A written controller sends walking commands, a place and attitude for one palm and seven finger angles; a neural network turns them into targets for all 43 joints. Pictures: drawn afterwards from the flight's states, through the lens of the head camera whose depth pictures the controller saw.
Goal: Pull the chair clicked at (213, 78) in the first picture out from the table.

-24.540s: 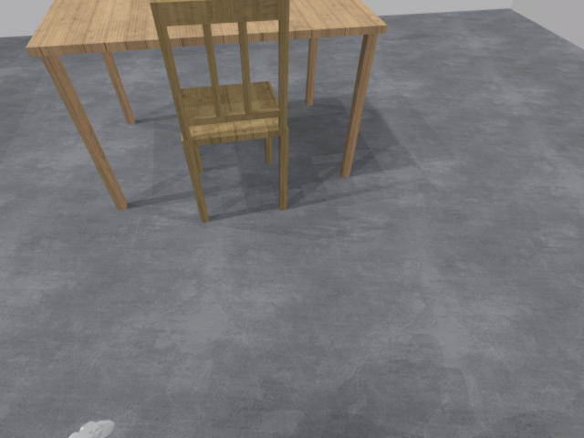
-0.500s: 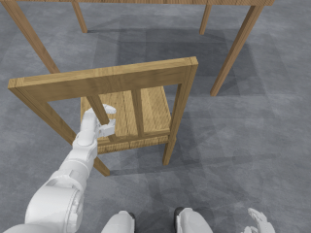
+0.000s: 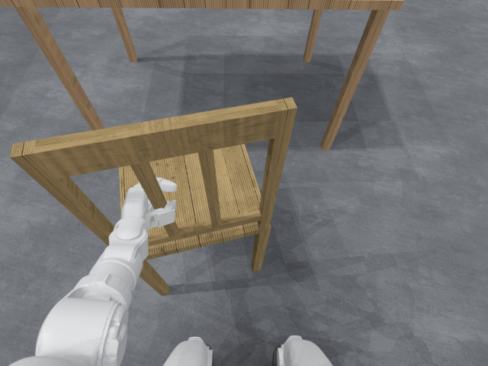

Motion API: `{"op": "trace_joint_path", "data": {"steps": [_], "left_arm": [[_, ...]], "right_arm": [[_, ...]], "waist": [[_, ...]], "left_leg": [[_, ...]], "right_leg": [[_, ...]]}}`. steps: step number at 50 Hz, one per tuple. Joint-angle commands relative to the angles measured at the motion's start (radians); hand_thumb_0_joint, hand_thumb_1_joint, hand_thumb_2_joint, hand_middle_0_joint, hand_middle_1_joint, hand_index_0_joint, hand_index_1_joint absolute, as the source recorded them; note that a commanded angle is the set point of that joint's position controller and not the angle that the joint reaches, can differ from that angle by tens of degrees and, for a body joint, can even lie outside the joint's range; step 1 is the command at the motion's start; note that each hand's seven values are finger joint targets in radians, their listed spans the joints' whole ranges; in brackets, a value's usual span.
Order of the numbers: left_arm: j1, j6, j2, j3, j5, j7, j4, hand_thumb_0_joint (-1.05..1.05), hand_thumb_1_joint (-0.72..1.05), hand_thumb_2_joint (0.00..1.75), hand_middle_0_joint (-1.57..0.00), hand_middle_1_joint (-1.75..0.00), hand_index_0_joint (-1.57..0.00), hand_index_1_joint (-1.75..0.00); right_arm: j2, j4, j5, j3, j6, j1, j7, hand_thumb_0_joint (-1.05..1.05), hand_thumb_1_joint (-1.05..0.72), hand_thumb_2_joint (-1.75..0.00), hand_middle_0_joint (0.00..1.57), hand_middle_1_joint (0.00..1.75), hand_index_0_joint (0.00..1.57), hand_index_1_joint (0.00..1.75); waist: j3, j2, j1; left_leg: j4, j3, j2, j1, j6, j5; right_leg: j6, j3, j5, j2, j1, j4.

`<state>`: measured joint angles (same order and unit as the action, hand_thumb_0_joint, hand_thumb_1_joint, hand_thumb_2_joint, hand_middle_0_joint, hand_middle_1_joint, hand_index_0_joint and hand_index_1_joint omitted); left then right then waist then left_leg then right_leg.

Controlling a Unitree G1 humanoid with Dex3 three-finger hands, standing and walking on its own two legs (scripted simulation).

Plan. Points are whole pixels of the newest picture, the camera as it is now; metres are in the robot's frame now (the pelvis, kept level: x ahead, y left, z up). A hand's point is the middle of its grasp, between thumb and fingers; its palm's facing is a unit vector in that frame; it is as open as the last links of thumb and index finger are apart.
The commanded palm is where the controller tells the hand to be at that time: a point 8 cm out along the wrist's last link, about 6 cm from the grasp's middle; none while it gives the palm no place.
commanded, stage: stop walking, hand still on the chair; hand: left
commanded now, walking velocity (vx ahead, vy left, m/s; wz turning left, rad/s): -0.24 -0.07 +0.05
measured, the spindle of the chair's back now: (159, 203) +0.40 +0.18 -0.07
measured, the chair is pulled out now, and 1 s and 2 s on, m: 0.51 0.63 0.63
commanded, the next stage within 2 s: open the thumb and straighten the fingers in 0.94 s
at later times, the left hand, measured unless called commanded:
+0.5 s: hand (163, 273) +0.26 +0.15 -0.06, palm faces +0.08 -0.98 -0.20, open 5.6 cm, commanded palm +0.24 +0.20 -0.04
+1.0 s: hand (161, 277) +0.25 +0.15 -0.06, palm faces +0.08 -0.98 -0.18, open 5.6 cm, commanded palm +0.23 +0.20 -0.04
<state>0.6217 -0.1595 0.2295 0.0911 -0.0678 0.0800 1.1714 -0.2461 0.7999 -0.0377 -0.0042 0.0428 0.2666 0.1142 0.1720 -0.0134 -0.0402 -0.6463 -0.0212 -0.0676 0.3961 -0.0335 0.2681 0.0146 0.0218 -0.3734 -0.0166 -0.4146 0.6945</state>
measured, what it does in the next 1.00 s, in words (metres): steps on the spot: right foot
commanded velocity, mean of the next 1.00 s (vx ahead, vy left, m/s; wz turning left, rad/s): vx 0.03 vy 0.02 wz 0.00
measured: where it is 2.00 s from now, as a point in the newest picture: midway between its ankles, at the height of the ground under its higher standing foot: outside the picture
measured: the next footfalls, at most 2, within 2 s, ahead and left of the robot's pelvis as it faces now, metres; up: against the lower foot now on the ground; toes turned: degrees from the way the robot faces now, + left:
right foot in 0.04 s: +0.07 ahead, -0.15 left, +0.00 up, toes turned -3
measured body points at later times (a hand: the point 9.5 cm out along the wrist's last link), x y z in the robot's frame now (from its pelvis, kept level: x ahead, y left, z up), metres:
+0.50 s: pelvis -0.01 -0.01 +0.00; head +0.00 -0.02 +0.45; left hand +0.25 +0.20 -0.04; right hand +0.10 -0.26 -0.11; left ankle +0.04 +0.14 -0.72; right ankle +0.03 -0.15 -0.72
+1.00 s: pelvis +0.01 +0.00 +0.01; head +0.02 +0.00 +0.46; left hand +0.25 +0.20 -0.04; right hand +0.15 -0.25 -0.09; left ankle +0.04 +0.14 -0.72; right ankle +0.03 -0.15 -0.72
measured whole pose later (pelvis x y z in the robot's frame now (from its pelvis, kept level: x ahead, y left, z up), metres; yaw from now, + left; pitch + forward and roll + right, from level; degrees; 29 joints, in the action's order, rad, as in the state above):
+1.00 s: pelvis +0.01 +0.00 +0.01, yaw -2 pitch -3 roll +0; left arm -0.06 -0.11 0.15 0.00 -0.03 0.11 0.60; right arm -0.21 0.68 -0.02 -0.01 0.01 0.19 0.10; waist 0.06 0.00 -0.01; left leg -0.49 0.00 -0.06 0.22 -0.04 0.22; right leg 0.03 0.00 -0.22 -0.03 -0.20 0.47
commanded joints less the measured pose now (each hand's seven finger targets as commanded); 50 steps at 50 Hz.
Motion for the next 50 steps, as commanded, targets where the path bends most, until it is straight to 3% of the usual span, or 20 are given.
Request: {"op": "trace_joint_path", "data": {"steps": [1, 2, 3, 5, 6, 7, 8, 9, 13, 14, 16, 18, 22, 28, 32, 33, 37, 43, 47, 50], "left_arm": [[0.355, -0.082, 0.176, -0.006, 0.037, -0.011, -0.19, 0.0, 0.9, 0.9, -0.5, -1.45, -0.5, -1.45], [0.33, -0.088, 0.187, 0.002, 0.047, -0.01, -0.184, 0.0, 0.9, 0.9, -0.5, -1.45, -0.5, -1.45], [0.226, -0.086, 0.217, 0.012, 0.056, -0.012, -0.344, 0.0, 0.9, 0.9, -0.5, -1.45, -0.5, -1.45], [0.18, -0.057, 0.249, 0.044, 0.041, 0.009, -0.372, 0.0, 0.9, 0.9, -0.5, -1.45, -0.5, -1.45], [0.175, -0.046, 0.243, 0.037, 0.036, 0.015, -0.391, 0.0, 0.9, 0.9, -0.5, -1.45, -0.5, -1.45], [0.153, -0.039, 0.249, 0.049, 0.035, 0.022, -0.398, 0.0, 0.9, 0.9, -0.5, -1.45, -0.5, -1.45], [0.124, -0.031, 0.258, 0.052, 0.035, 0.027, -0.411, 0.0, 0.9, 0.9, -0.5, -1.45, -0.5, -1.45], [0.109, -0.031, 0.249, 0.061, 0.04, 0.03, -0.435, 0.0, 0.9, 0.9, -0.5, -1.45, -0.5, -1.45], [0.033, -0.045, 0.201, 0.04, 0.04, 0.024, -0.475, 0.0, 0.9, 0.9, -0.5, -1.45, -0.5, -1.45], [0.003, -0.049, 0.176, 0.029, 0.043, 0.023, -0.484, 0.0, 0.9, 0.9, -0.5, -1.45, -0.5, -1.45], [-0.045, -0.057, 0.137, 0.008, 0.045, 0.021, -0.489, 0.0, 0.9, 0.9, -0.5, -1.45, -0.5, -1.45], [-0.079, -0.06, 0.147, 0.006, 0.048, 0.021, -0.511, 0.0, 0.9, 0.9, -0.5, -1.45, -0.5, -1.45], [-0.18, -0.066, 0.097, -0.02, 0.054, 0.024, -0.561, 0.0, 0.9, 0.9, -0.5, -1.45, -0.5, -1.45], [-0.318, -0.055, 0.096, -0.026, 0.062, 0.029, -0.653, 0.0, 0.9, 0.9, -0.5, -1.45, -0.5, -1.45], [-0.374, -0.042, 0.074, -0.036, 0.065, 0.034, -0.693, 0.0, 0.9, 0.9, -0.5, -1.45, -0.5, -1.45], [-0.393, -0.039, 0.096, -0.027, 0.064, 0.035, -0.706, 0.0, 0.9, 0.9, -0.5, -1.45, -0.5, -1.45], [-0.428, -0.027, 0.07, -0.038, 0.064, 0.037, -0.732, 0.0, 0.9, 0.9, -0.5, -1.45, -0.5, -1.45], [-0.471, -0.014, 0.081, -0.043, 0.058, 0.039, -0.783, 0.0, 0.9, 0.9, -0.5, -1.45, -0.5, -1.45], [-0.49, -0.009, 0.064, -0.045, 0.058, 0.042, -0.788, 0.0, 0.9, 0.9, -0.5, -1.45, -0.5, -1.45], [-0.501, -0.005, 0.068, -0.045, 0.057, 0.043, -0.788, 0.0, 0.9, 0.9, -0.5, -1.45, -0.5, -1.45]], "right_arm": [[-0.179, -0.066, 0.004, 0.054, 0.036, 0.052, -0.011, 0.0, -0.9, -0.9, 0.2, 0.3, 0.2, 0.3], [-0.176, -0.067, 0.0, 0.055, 0.039, 0.046, -0.012, 0.0, -0.9, -0.9, 0.2, 0.3, 0.2, 0.3], [-0.17, -0.145, -0.001, 0.063, 0.025, 0.043, -0.022, 0.0, -0.9, -0.9, 0.2, 0.3, 0.2, 0.3], [-0.141, -0.175, -0.014, 0.059, 0.007, 0.009, -0.01, 0.0, -0.9, -0.9, 0.2, 0.3, 0.2, 0.3], [-0.129, -0.179, -0.01, 0.051, 0.004, -0.006, -0.005, 0.0, -0.9, -0.9, 0.2, 0.3, 0.2, 0.3], [-0.124, -0.178, -0.002, 0.045, 0.001, -0.021, 0.0, 0.0, -0.9, -0.9, 0.2, 0.3, 0.2, 0.3], [-0.133, -0.166, 0.004, 0.042, -0.002, -0.022, 0.005, 0.0, -0.9, -0.9, 0.2, 0.3, 0.2, 0.3], [-0.127, -0.173, 0.011, 0.036, -0.004, -0.032, 0.005, 0.0, -0.9, -0.9, 0.2, 0.3, 0.2, 0.3], [-0.122, -0.187, 0.015, 0.038, -0.006, -0.058, 0.01, 0.0, -0.9, -0.9, 0.2, 0.3, 0.2, 0.3], [-0.116, -0.192, 0.018, 0.037, -0.005, -0.064, 0.009, 0.0, -0.9, -0.9, 0.2, 0.3, 0.2, 0.3], [-0.105, -0.197, 0.017, 0.038, -0.004, -0.076, 0.007, 0.0, -0.9, -0.9, 0.2, 0.3, 0.2, 0.3], [-0.108, -0.187, 0.017, 0.041, -0.001, -0.073, 0.009, 0.0, -0.9, -0.9, 0.2, 0.3, 0.2, 0.3], [-0.096, -0.201, 0.02, 0.039, 0.011, -0.098, 0.005, 0.0, -0.9, -0.9, 0.2, 0.3, 0.2, 0.3], [-0.097, -0.206, 0.019, 0.04, 0.025, -0.106, 0.002, 0.0, -0.9, -0.9, 0.2, 0.3, 0.2, 0.3], [-0.089, -0.221, 0.024, 0.036, 0.024, -0.124, -0.003, 0.0, -0.9, -0.9, 0.2, 0.3, 0.2, 0.3], [-0.092, -0.216, 0.021, 0.039, 0.024, -0.122, -0.002, 0.0, -0.9, -0.9, 0.2, 0.3, 0.2, 0.3], [-0.084, -0.233, 0.024, 0.035, 0.018, -0.136, -0.006, 0.0, -0.9, -0.9, 0.2, 0.3, 0.2, 0.3], [-0.085, -0.239, 0.019, 0.036, 0.01, -0.138, -0.005, 0.0, -0.9, -0.9, 0.2, 0.3, 0.2, 0.3], [-0.084, -0.252, 0.022, 0.035, 0.005, -0.148, -0.006, 0.0, -0.9, -0.9, 0.2, 0.3, 0.2, 0.3], [-0.085, -0.252, 0.022, 0.034, 0.002, -0.148, -0.006, 0.0, -0.9, -0.9, 0.2, 0.3, 0.2, 0.3]], "waist": [[-0.459, -0.229, 0.015], [-0.462, -0.199, 0.015], [-0.495, -0.146, 0.02], [-0.521, 0.052, 0.014], [-0.495, 0.081, 0.008], [-0.467, 0.066, 0.011], [-0.437, 0.005, 0.006], [-0.424, -0.009, 0.007], [-0.326, 0.003, 0.015], [-0.321, -0.021, 0.019], [-0.293, -0.002, 0.023], [-0.249, 0.014, 0.018], [-0.258, -0.006, 0.028], [-0.284, -0.032, 0.033], [-0.314, -0.006, 0.035], [-0.307, -0.034, 0.033], [-0.323, -0.007, 0.035], [-0.318, -0.052, 0.03], [-0.32, -0.025, 0.034], [-0.304, -0.044, 0.034]], "left_leg": [[0.048, -0.199, -0.224, -0.302, 0.118, -0.639], [0.023, -0.159, -0.192, -0.269, 0.09, -0.576], [0.03, -0.13, -0.147, -0.148, 0.06, -0.383], [-0.034, -0.025, -0.045, -0.127, 0.011, -0.044], [-0.053, -0.014, -0.011, -0.142, 0.007, 0.071], [-0.044, -0.014, -0.002, -0.163, 0.012, 0.103], [0.002, -0.022, -0.002, -0.198, 0.023, 0.09], [0.052, -0.037, -0.012, -0.202, 0.036, 0.091], [0.16, -0.091, -0.033, -0.135, 0.071, 0.184], [0.175, -0.093, -0.033, -0.123, 0.074, 0.187], [0.17, -0.079, -0.024, -0.122, 0.07, 0.188], [0.173, -0.07, -0.018, -0.136, 0.065, 0.15], [0.208, -0.068, -0.03, -0.167, 0.065, 0.077], [0.234, -0.052, -0.044, -0.211, 0.06, -0.105], [0.221, -0.03, -0.04, -0.235, 0.051, -0.15], [0.227, -0.027, -0.042, -0.242, 0.052, -0.159], [0.221, -0.018, -0.043, -0.255, 0.046, -0.182], [0.231, -0.017, -0.046, -0.267, 0.046, -0.223], [0.227, -0.013, -0.047, -0.267, 0.042, -0.228], [0.238, -0.013, -0.043, -0.255, 0.043, -0.186]], "right_leg": [[-0.009, -0.039, 0.168, -0.037, 0.167, -0.249], [-0.016, -0.052, 0.316, -0.062, 0.214, -0.286], [-0.034, -0.054, 0.359, -0.089, 0.34, -0.23], [-0.097, -0.197, 0.261, -0.219, 0.289, -0.262], [-0.115, -0.216, 0.158, -0.26, 0.228, -0.304], [-0.11, -0.21, 0.039, -0.258, 0.177, -0.325], [-0.1, -0.186, -0.035, -0.231, 0.136, -0.326], [-0.076, -0.146, -0.084, -0.194, 0.124, -0.298], [-0.04, -0.108, -0.214, -0.115, 0.118, -0.279], [-0.037, -0.102, -0.204, -0.106, 0.134, -0.27], [-0.04, -0.118, -0.205, -0.105, 0.124, -0.293], [-0.043, -0.116, -0.186, -0.108, 0.094, -0.317], [-0.038, -0.105, -0.067, -0.089, 0.123, -0.3], [-0.028, -0.069, 0.143, -0.069, 0.194, -0.277], [-0.03, -0.075, 0.211, -0.074, 0.219, -0.281], [-0.028, -0.071, 0.23, -0.073, 0.22, -0.287], [-0.03, -0.071, 0.264, -0.075, 0.231, -0.285], [-0.03, -0.06, 0.31, -0.073, 0.243, -0.288], [-0.031, -0.058, 0.314, -0.074, 0.249, -0.289], [-0.03, -0.062, 0.281, -0.072, 0.241, -0.301]]}}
